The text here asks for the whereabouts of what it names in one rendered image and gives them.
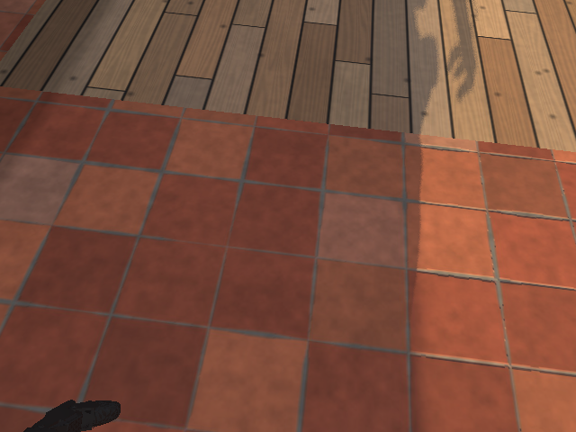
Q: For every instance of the left robot hand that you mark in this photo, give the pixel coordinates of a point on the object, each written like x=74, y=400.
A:
x=76, y=417

